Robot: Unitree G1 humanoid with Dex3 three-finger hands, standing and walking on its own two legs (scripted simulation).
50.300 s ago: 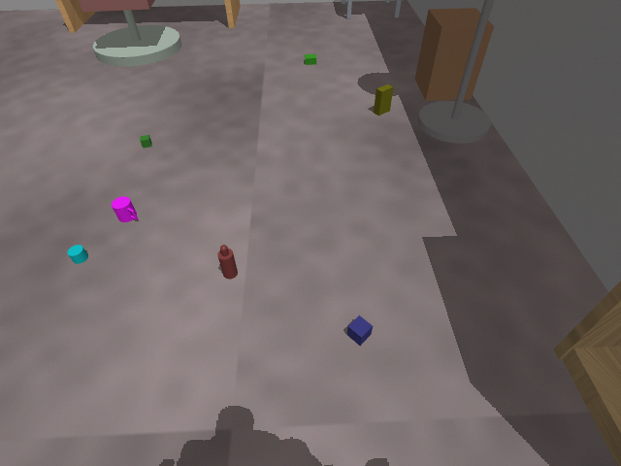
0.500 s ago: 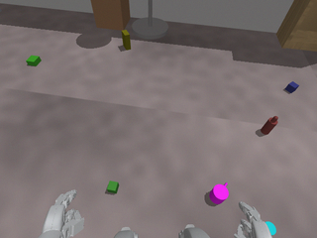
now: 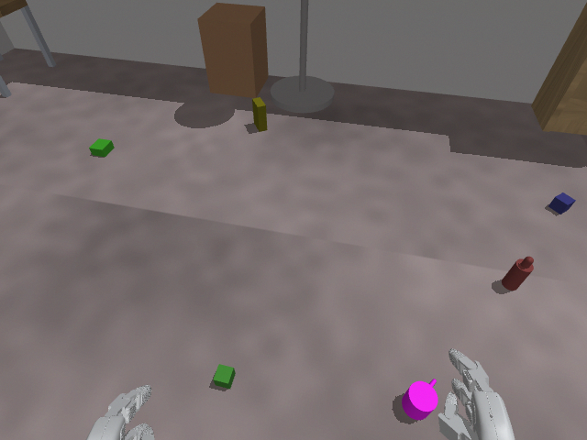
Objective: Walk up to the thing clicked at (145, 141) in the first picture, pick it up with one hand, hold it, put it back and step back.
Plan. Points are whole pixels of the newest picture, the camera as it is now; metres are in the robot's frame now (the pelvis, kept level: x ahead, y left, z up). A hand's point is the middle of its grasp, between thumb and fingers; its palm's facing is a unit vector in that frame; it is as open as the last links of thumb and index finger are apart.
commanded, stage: home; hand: left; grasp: from above
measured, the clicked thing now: (224, 376) +0.48 +0.21 -0.69
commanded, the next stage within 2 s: stand in 1.72 s
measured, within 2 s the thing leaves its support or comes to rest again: neither
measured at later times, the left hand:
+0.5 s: hand out of the picture +0.17 +0.18 -0.05, palm faces +0.04 -0.98 -0.21, open 7.9 cm
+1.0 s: hand out of the picture +0.17 +0.18 -0.04, palm faces +0.04 -0.98 -0.21, open 7.6 cm
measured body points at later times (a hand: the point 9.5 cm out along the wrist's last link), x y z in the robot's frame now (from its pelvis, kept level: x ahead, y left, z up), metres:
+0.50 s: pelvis +0.00 +0.00 +0.00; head +0.02 +0.01 +0.45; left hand +0.16 +0.23 -0.03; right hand +0.15 -0.24 -0.07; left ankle +0.01 +0.12 -0.68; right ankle +0.00 -0.12 -0.68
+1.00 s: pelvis +0.00 +0.00 +0.00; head +0.02 +0.01 +0.45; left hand +0.16 +0.24 -0.03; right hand +0.16 -0.24 -0.07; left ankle +0.01 +0.12 -0.68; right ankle +0.00 -0.12 -0.68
